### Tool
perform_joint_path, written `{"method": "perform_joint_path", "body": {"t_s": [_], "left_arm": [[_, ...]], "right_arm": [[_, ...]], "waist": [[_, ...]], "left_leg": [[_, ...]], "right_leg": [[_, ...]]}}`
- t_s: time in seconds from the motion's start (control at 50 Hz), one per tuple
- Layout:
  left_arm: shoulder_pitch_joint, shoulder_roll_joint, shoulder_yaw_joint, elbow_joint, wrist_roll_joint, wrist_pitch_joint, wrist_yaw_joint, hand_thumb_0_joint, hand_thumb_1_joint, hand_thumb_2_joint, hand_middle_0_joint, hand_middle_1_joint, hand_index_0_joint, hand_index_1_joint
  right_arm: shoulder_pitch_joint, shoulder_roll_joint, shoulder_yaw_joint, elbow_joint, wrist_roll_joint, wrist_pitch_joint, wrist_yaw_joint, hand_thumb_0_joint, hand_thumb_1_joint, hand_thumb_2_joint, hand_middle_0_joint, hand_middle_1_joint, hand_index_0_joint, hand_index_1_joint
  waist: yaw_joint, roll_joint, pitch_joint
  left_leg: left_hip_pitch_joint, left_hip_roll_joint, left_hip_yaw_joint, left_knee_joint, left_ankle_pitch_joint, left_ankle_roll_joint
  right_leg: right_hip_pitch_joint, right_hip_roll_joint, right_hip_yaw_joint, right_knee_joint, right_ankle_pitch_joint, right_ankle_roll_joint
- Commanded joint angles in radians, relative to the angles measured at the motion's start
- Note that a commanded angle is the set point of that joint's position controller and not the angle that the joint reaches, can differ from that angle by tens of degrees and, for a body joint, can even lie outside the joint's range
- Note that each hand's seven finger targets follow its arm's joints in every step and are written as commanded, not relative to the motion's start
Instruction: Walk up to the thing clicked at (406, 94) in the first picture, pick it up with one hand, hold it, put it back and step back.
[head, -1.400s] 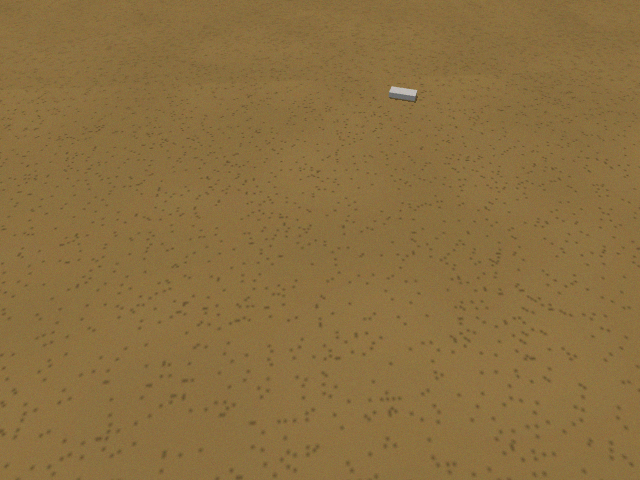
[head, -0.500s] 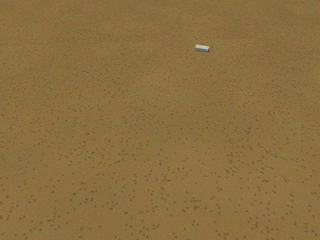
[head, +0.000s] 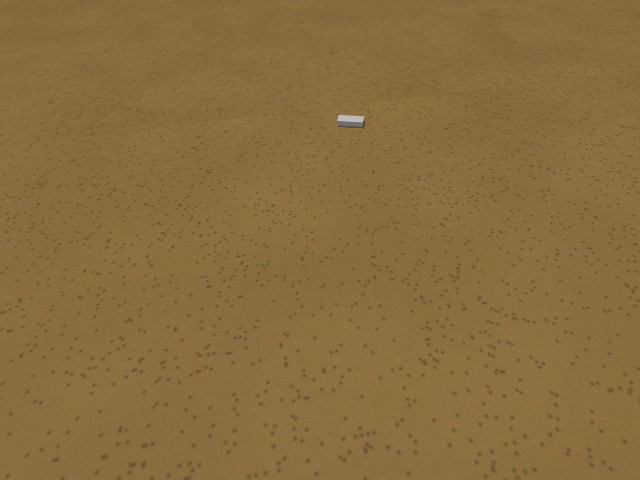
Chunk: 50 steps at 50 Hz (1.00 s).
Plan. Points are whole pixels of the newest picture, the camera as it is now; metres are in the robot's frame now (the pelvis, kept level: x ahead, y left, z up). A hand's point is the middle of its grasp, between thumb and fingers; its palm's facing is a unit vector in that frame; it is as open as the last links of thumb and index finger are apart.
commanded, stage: walk up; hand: left
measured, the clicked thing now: (350, 120) +2.21 -0.07 -0.76
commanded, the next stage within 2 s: none
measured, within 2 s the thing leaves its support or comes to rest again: neither
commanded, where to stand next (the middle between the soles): +1.73 -0.28 m, yaw -8 degrees
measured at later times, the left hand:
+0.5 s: hand (191, 400) +0.29 +0.25 -0.18, palm faces -0.09 -0.94 -0.32, open 7.4 cm
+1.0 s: hand (284, 197) +0.74 +0.13 -0.12, palm faces -0.18 -0.91 -0.38, open 7.4 cm
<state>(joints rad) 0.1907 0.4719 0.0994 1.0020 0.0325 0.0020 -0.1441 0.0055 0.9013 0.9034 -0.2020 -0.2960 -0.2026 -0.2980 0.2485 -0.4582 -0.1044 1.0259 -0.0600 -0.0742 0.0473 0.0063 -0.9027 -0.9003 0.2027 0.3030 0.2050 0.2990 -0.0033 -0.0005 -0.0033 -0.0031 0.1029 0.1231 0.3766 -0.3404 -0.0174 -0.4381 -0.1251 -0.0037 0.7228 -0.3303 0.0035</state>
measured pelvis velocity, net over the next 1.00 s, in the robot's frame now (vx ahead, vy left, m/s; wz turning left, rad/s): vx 0.54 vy -0.11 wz -0.16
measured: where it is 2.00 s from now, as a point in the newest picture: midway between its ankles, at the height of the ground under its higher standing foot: (387, 266)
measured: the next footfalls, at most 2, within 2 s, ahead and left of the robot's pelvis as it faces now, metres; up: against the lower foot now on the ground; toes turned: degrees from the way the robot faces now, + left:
right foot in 0.06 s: +0.14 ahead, -0.18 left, +0.00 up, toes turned -7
left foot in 0.46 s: +0.40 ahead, +0.10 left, +0.00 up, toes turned +3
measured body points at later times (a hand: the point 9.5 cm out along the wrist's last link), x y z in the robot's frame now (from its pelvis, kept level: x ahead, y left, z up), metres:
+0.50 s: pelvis +0.25 -0.03 -0.02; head +0.26 +0.00 +0.43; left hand +0.29 +0.30 -0.16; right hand +0.35 -0.37 -0.09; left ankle +0.36 +0.09 -0.74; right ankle +0.11 -0.17 -0.72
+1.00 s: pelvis +0.54 -0.11 -0.02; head +0.56 -0.13 +0.43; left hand +0.75 +0.18 -0.09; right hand +0.50 -0.43 -0.15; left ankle +0.42 +0.07 -0.66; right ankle +0.61 -0.22 -0.74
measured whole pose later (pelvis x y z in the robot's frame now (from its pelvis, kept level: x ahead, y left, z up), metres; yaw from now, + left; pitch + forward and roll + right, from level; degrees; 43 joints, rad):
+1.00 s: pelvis +0.54 -0.11 -0.02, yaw -9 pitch -2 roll +1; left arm 0.10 0.41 0.06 0.86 -0.01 -0.08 -0.09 0.00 0.90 0.90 -0.20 -0.30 -0.20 -0.30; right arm 0.35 -0.43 -0.05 0.96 0.00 -0.06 0.03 0.01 -0.91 -0.90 0.20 0.30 0.20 0.30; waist -0.03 0.04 0.08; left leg -0.21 0.10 0.03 1.10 -0.44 0.01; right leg -0.41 -0.03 -0.08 0.67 -0.23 -0.04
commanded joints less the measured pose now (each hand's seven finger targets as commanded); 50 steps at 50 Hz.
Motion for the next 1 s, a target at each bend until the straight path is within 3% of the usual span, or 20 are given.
{"method": "perform_joint_path", "body": {"t_s": [0.0,0.02,0.04,0.06,0.08,0.12,0.18,0.34,0.42,0.44,0.46,0.48,0.54,0.62,0.78,0.86,0.88,0.9,0.92,0.98], "left_arm": [[0.073,0.169,0.054,-0.034,0.006,-0.046,0.021,0.0,0.9,0.9,-0.2,-0.3,-0.2,-0.3],[0.205,0.219,0.078,0.002,0.009,-0.058,0.04,0.0,0.9,0.9,-0.2,-0.3,-0.2,-0.3],[0.331,0.309,0.104,0.008,0.013,-0.067,0.064,0.0,0.9,0.9,-0.2,-0.3,-0.2,-0.3],[0.258,0.362,0.091,-0.047,-0.007,-0.075,0.067,0.0,0.9,0.9,-0.2,-0.3,-0.2,-0.3],[0.128,0.382,0.088,-0.088,-0.025,-0.079,0.07,0.0,0.9,0.9,-0.2,-0.3,-0.2,-0.3],[0.012,0.312,0.071,-0.119,-0.027,-0.09,0.08,0.0,0.9,0.9,-0.2,-0.3,-0.2,-0.3],[0.011,0.258,0.05,-0.127,-0.03,-0.102,0.083,0.0,0.9,0.9,-0.2,-0.3,-0.2,-0.3],[0.005,0.261,0.046,-0.174,-0.017,-0.118,0.081,0.0,0.9,0.9,-0.2,-0.3,-0.2,-0.3],[0.017,0.218,0.023,-0.172,-0.013,-0.109,0.08,0.0,0.9,0.9,-0.2,-0.3,-0.2,-0.3],[0.073,0.161,0.005,-0.171,-0.011,-0.104,0.084,0.0,0.9,0.9,-0.2,-0.3,-0.2,-0.3],[0.106,0.068,-0.021,-0.187,-0.026,-0.104,0.091,0.0,0.9,0.9,-0.2,-0.3,-0.2,-0.3],[0.106,0.17,-0.009,-0.183,-0.03,-0.105,0.104,0.0,0.9,0.9,-0.2,-0.3,-0.2,-0.3],[0.079,0.208,-0.003,-0.132,-0.046,-0.107,0.094,0.0,0.9,0.9,-0.2,-0.3,-0.2,-0.3],[0.032,0.156,-0.005,-0.139,-0.036,-0.081,0.059,0.0,0.9,0.9,-0.2,-0.3,-0.2,-0.3],[-0.167,0.124,0.002,-0.184,-0.027,-0.07,0.023,0.0,0.9,0.9,-0.2,-0.3,-0.2,-0.3],[0.013,0.165,0.031,-0.131,-0.022,-0.076,0.047,0.0,0.9,0.9,-0.2,-0.3,-0.2,-0.3],[0.172,0.228,0.063,-0.107,-0.013,-0.082,0.065,0.0,0.9,0.9,-0.2,-0.3,-0.2,-0.3],[0.236,0.327,0.085,-0.116,-0.018,-0.088,0.08,0.0,0.9,0.9,-0.2,-0.3,-0.2,-0.3],[0.194,0.35,0.082,-0.132,-0.047,-0.089,0.085,0.0,0.9,0.9,-0.2,-0.3,-0.2,-0.3],[0.043,0.253,0.047,-0.173,-0.052,-0.097,0.103,0.0,0.9,0.9,-0.2,-0.3,-0.2,-0.3]], "right_arm": [[-0.202,-0.233,-0.048,-0.124,0.006,-0.018,-0.008,0.0,-0.9,-0.9,0.2,0.3,0.2,0.3],[-0.172,-0.181,-0.025,-0.126,0.001,-0.012,-0.006,0.0,-0.9,-0.9,0.2,0.3,0.2,0.3],[-0.183,-0.077,0.017,-0.164,0.018,-0.016,0.001,0.0,-0.9,-0.9,0.2,0.3,0.2,0.3],[-0.215,-0.136,0.006,-0.208,0.036,-0.018,0.0,0.0,-0.9,-0.9,0.2,0.3,0.2,0.3],[-0.254,-0.211,-0.012,-0.194,0.034,-0.017,0.0,0.0,-0.9,-0.9,0.2,0.3,0.2,0.3],[-0.155,-0.228,-0.017,-0.137,0.048,-0.015,0.013,0.0,-0.9,-0.9,0.2,0.3,0.2,0.3],[-0.085,-0.222,-0.027,-0.122,0.043,-0.007,0.034,0.0,-0.9,-0.9,0.2,0.3,0.2,0.3],[-0.184,-0.171,-0.035,-0.207,0.036,-0.007,0.053,0.0,-0.9,-0.9,0.2,0.3,0.2,0.3],[0.031,-0.195,-0.063,-0.145,0.031,-0.025,0.033,0.0,-0.9,-0.9,0.2,0.3,0.2,0.3],[0.21,-0.251,-0.089,-0.103,0.018,-0.033,0.017,0.0,-0.9,-0.9,0.2,0.3,0.2,0.3],[0.287,-0.326,-0.107,-0.114,0.01,-0.043,-0.001,0.0,-0.9,-0.9,0.2,0.3,0.2,0.3],[0.185,-0.37,-0.114,-0.153,0.057,-0.043,0.001,0.0,-0.9,-0.9,0.2,0.3,0.2,0.3],[0.004,-0.247,-0.062,-0.203,0.059,-0.048,-0.009,0.0,-0.9,-0.9,0.2,0.3,0.2,0.3],[0.004,-0.223,-0.037,-0.203,0.054,-0.066,-0.008,0.0,-0.9,-0.9,0.2,0.3,0.2,0.3],[0.057,-0.253,-0.038,-0.192,0.055,-0.058,-0.002,0.0,-0.9,-0.9,0.2,0.3,0.2,0.3],[0.06,-0.23,-0.026,-0.191,0.051,-0.039,-0.016,0.0,-0.9,-0.9,0.2,0.3,0.2,0.3],[0.109,-0.182,-0.005,-0.191,0.052,-0.035,-0.015,0.0,-0.9,-0.9,0.2,0.3,0.2,0.3],[0.169,-0.095,0.022,-0.221,0.066,-0.039,-0.014,0.0,-0.9,-0.9,0.2,0.3,0.2,0.3],[0.112,-0.197,-0.001,-0.212,0.069,-0.036,-0.025,0.0,-0.9,-0.9,0.2,0.3,0.2,0.3],[0.067,-0.184,0.003,-0.177,0.074,-0.028,-0.024,0.0,-0.9,-0.9,0.2,0.3,0.2,0.3]], "waist": [[0.11,0.0,0.03],[0.176,-0.179,-0.041],[0.238,-0.448,-0.03],[0.181,-0.348,-0.008],[0.129,-0.167,0.095],[0.04,-0.106,0.095],[0.015,-0.142,0.096],[0.031,-0.056,0.078],[-0.076,0.062,-0.033],[-0.151,0.235,-0.127],[-0.162,0.43,-0.163],[-0.118,0.275,-0.184],[-0.03,0.095,-0.009],[-0.006,0.125,0.064],[-0.036,0.092,0.059],[0.088,-0.025,-0.057],[0.16,-0.152,-0.155],[0.144,-0.368,-0.214],[0.144,-0.251,-0.201],[0.052,-0.109,-0.03]], "left_leg": [[-0.39,0.112,-0.001,0.073,-0.342,0.142],[-0.526,0.03,0.05,0.411,-0.231,0.119],[-0.764,-0.087,0.041,0.782,-0.296,0.071],[-0.812,-0.093,-0.093,0.866,-0.231,0.039],[-0.791,0.01,-0.177,0.882,-0.131,0.033],[-0.707,0.057,-0.178,0.792,0.001,0.039],[-0.589,0.06,-0.167,0.641,0.044,0.031],[-0.454,0.05,-0.091,0.277,0.217,0.004],[-0.009,-0.045,0.001,0.182,0.14,0.044],[0.213,0.0,-0.101,0.127,-0.038,0.092],[0.339,0.266,-0.582,-0.026,-0.253,0.153],[0.222,0.383,-0.881,-0.218,-0.397,0.254],[-0.003,0.261,-0.43,-0.137,-0.154,0.214],[-0.154,0.214,-0.186,-0.187,0.107,0.225],[-0.14,0.166,-0.044,-0.162,0.203,0.177],[-0.187,0.112,0.036,0.252,0.479,0.124],[-0.333,0.044,0.04,0.551,0.374,0.096],[-0.578,-0.074,0.022,0.804,-0.119,0.054],[-0.678,-0.064,-0.104,0.892,-0.163,0.048],[-0.613,0.019,-0.183,0.832,0.006,0.061]], "right_leg": [[0.371,0.076,-0.133,-0.128,0.099,-0.001],[0.579,0.116,-0.101,-0.164,-0.046,-0.031],[0.623,-0.049,0.264,-0.358,-0.384,-0.09],[0.485,-0.275,0.756,-0.667,-0.632,-0.212],[0.351,-0.323,0.797,-0.693,-0.676,-0.256],[0.308,-0.217,0.538,-0.602,-0.468,-0.205],[0.214,-0.147,0.332,-0.595,-0.344,-0.187],[0.194,-0.11,0.136,-0.554,-0.153,-0.194],[0.079,-0.037,0.017,-0.168,0.206,-0.152],[-0.053,0.035,-0.035,0.197,0.229,-0.113],[-0.312,0.191,0.011,0.481,-0.189,-0.059],[-0.319,0.182,0.148,0.569,-0.18,-0.082],[-0.284,0.034,0.142,0.483,0.006,-0.048],[-0.18,0.001,0.075,0.262,0.054,0.0],[-0.001,0.04,-0.068,-0.113,0.287,-0.023],[0.363,0.116,-0.106,-0.182,0.181,-0.071],[0.582,0.07,0.017,-0.214,0.026,-0.093],[0.753,-0.228,0.503,-0.345,-0.068,-0.191],[0.726,-0.305,0.71,-0.437,-0.051,-0.271],[0.425,-0.181,0.349,-0.408,0.217,-0.23]]}}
